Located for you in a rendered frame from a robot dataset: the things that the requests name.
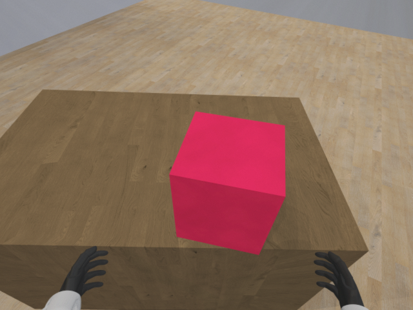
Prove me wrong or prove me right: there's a carton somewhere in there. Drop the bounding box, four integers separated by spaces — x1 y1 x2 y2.
169 112 285 255

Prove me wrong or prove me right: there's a pedestal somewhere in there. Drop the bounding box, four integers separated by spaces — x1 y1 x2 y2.
0 89 369 310

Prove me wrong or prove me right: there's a robot left forearm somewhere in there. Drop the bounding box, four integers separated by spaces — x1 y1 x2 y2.
42 291 81 310

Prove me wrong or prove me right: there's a left robot hand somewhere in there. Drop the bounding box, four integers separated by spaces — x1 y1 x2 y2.
59 246 108 296

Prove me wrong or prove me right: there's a right robot hand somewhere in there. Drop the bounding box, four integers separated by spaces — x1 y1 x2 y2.
314 251 364 308

